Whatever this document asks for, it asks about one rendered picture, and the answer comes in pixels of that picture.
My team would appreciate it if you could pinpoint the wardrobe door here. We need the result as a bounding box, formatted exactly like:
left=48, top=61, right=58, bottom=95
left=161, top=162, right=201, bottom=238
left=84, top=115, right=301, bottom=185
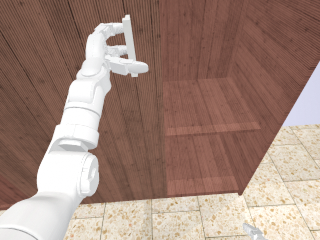
left=0, top=0, right=168, bottom=205
left=0, top=174, right=29, bottom=205

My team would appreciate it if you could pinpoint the right robot hand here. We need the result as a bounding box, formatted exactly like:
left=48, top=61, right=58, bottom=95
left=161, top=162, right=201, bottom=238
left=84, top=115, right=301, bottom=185
left=242, top=223, right=268, bottom=240

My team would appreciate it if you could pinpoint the robot left upper arm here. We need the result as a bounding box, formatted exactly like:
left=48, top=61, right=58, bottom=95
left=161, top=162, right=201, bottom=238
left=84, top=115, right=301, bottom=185
left=0, top=150, right=99, bottom=240

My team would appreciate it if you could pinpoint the handle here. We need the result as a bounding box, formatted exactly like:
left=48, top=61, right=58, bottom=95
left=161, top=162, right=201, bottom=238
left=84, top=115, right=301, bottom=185
left=122, top=15, right=138, bottom=77

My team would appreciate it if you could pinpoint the robot left forearm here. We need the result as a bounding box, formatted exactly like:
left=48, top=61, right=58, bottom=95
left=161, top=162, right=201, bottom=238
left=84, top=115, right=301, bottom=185
left=37, top=57, right=112, bottom=189

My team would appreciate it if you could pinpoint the left robot hand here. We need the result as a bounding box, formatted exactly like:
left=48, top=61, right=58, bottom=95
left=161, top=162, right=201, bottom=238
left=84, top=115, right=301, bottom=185
left=85, top=22, right=149, bottom=76

